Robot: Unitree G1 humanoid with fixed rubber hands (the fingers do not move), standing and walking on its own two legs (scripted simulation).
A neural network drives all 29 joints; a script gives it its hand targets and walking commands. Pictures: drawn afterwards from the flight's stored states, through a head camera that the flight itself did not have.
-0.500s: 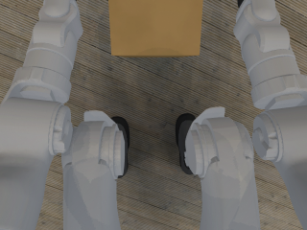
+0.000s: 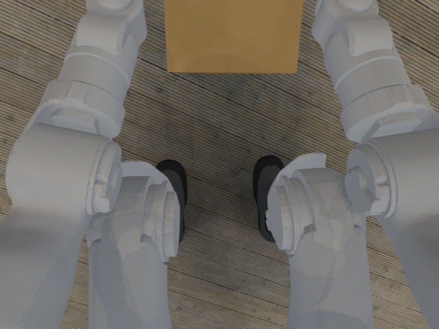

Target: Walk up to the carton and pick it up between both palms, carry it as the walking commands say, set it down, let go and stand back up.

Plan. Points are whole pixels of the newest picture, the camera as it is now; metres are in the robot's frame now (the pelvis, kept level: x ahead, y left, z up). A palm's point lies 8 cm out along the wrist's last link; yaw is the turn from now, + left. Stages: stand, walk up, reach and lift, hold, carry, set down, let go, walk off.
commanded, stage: reach and lift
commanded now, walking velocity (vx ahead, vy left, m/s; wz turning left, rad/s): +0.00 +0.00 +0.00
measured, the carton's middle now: out of the picture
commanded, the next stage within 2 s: none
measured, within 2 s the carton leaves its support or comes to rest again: leaves its support in 0.26 s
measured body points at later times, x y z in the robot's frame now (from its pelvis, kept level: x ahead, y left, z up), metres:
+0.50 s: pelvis +0.01 +0.00 -0.02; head +0.36 +0.00 +0.25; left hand +0.54 +0.12 -0.21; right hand +0.59 -0.12 -0.13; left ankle +0.11 +0.11 -0.34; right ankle +0.12 -0.12 -0.34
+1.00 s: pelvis +0.00 +0.00 +0.01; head +0.37 -0.01 +0.25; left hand +0.55 +0.12 -0.18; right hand +0.58 -0.12 -0.12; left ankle +0.11 +0.12 -0.34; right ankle +0.12 -0.12 -0.34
